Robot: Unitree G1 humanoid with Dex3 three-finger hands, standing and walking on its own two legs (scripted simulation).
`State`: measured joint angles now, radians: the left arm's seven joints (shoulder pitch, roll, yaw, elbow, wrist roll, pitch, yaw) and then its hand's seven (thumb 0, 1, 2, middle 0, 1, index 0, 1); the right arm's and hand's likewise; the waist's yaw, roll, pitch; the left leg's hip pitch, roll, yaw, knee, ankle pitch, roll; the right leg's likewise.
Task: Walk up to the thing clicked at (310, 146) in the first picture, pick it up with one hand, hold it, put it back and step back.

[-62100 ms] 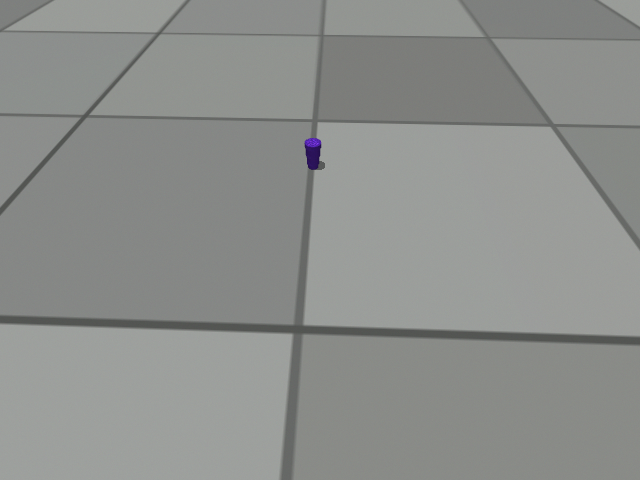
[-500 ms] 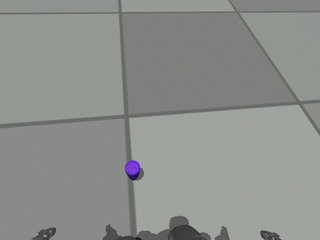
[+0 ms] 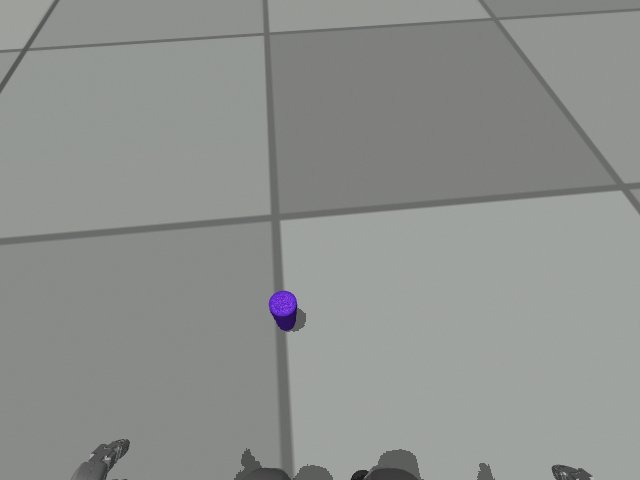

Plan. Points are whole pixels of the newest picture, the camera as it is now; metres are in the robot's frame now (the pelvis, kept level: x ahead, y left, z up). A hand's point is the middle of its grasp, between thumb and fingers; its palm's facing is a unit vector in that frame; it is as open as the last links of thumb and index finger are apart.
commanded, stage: step back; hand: left
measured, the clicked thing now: (284, 313) +0.63 +0.13 -0.69
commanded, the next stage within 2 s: none
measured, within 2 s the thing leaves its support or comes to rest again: neither
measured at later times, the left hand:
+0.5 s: hand out of the picture -0.09 +0.26 -0.16, palm faces -0.05 -0.91 -0.41, open 7.4 cm
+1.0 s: hand out of the picture -0.22 +0.22 -0.15, palm faces +0.00 -0.94 -0.35, open 7.4 cm
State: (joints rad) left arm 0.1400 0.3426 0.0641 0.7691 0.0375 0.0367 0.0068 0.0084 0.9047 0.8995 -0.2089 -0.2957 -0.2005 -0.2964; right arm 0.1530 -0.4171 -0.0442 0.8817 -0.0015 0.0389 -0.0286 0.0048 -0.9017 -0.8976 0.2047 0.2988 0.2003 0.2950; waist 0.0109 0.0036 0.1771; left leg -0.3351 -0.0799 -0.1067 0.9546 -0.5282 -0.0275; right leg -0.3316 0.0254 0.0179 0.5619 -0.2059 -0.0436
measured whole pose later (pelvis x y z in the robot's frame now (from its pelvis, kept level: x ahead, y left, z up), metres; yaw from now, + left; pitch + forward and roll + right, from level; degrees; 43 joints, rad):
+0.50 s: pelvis -0.18 -0.02 -0.02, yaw -3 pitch -3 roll -2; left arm 0.20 0.39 0.09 0.86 0.03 0.04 0.00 0.01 0.91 0.90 -0.20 -0.29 -0.20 -0.30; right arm 0.06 -0.41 -0.05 0.79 -0.03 0.03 -0.01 0.00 -0.90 -0.90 0.21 0.30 0.20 0.30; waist 0.02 0.04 0.21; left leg -0.45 0.10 -0.03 0.69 -0.19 -0.02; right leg -0.21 0.04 0.06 0.65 -0.39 0.02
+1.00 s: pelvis -0.34 -0.04 +0.00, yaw +1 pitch -1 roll -1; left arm 0.11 0.40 0.07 0.80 0.01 0.08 0.01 0.01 0.91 0.90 -0.21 -0.30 -0.20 -0.30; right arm 0.19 -0.35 -0.03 0.86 -0.04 0.03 -0.01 0.01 -0.90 -0.90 0.21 0.30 0.21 0.30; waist -0.01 -0.04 0.16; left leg -0.32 0.02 -0.04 0.59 -0.25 0.00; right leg -0.48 0.11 0.14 1.21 -0.50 0.00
